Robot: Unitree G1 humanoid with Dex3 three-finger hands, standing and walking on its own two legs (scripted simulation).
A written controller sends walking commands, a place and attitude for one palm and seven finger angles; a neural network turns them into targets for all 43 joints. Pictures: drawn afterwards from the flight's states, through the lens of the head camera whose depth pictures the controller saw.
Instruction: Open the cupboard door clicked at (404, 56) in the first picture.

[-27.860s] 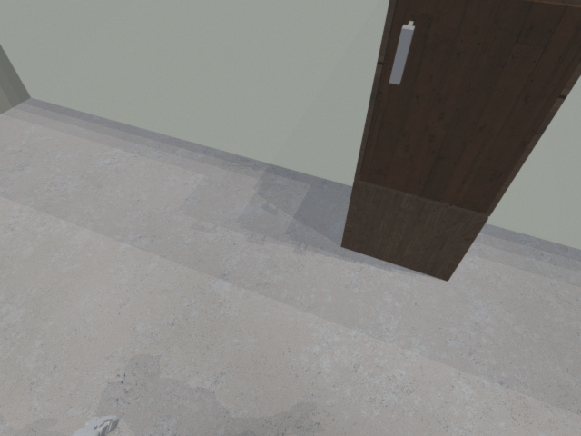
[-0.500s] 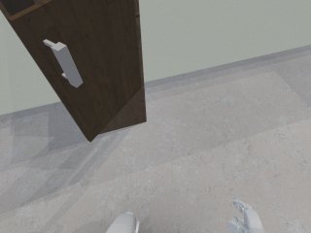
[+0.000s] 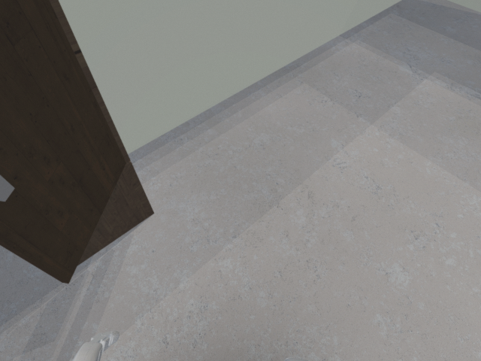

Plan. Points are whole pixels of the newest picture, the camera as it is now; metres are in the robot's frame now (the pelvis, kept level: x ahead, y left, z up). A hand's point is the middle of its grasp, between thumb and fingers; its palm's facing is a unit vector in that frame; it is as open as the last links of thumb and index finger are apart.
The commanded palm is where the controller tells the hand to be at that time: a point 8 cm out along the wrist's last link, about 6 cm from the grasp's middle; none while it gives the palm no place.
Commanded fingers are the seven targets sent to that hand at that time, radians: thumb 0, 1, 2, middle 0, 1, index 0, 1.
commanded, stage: walk to a spot facing it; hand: left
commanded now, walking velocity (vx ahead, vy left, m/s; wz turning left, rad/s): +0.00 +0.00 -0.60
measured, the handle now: out of the picture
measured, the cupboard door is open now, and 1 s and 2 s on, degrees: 39 39 39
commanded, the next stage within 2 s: turn to face it in 1.98 s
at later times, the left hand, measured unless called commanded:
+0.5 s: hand (141, 350) +0.15 +0.19 -0.17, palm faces -0.25 -0.95 -0.19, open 7.4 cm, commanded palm none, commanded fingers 0.00 0.90 0.90 -0.20 -0.30 -0.20 -0.30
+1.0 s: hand (190, 313) +0.22 +0.11 -0.17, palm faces -0.52 -0.83 -0.18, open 7.4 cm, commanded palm none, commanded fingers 0.00 0.90 0.90 -0.20 -0.30 -0.20 -0.30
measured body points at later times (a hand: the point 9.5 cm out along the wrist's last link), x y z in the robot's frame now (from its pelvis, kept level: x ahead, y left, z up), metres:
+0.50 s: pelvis +0.02 +0.02 +0.00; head +0.07 +0.03 +0.45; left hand +0.17 +0.24 -0.16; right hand +0.02 -0.24 -0.13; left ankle +0.06 +0.13 -0.73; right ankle -0.04 -0.10 -0.67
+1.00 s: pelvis +0.11 -0.05 +0.01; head +0.15 -0.06 +0.45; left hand +0.25 +0.15 -0.15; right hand +0.04 -0.31 -0.13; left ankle +0.25 +0.03 -0.70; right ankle -0.02 -0.11 -0.73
